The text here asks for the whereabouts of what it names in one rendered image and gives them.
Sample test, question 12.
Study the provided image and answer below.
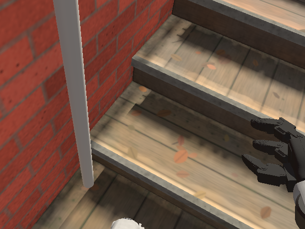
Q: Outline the robot right hand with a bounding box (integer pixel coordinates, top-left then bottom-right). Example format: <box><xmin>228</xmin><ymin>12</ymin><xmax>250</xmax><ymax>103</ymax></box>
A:
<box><xmin>241</xmin><ymin>117</ymin><xmax>305</xmax><ymax>193</ymax></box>

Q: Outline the robot right forearm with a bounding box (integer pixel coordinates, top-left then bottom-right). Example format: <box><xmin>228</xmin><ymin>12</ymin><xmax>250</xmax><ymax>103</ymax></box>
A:
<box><xmin>293</xmin><ymin>180</ymin><xmax>305</xmax><ymax>229</ymax></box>

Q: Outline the left robot thigh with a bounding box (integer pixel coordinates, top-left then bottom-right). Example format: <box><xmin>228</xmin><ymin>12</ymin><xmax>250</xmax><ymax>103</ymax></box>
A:
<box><xmin>111</xmin><ymin>219</ymin><xmax>145</xmax><ymax>229</ymax></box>

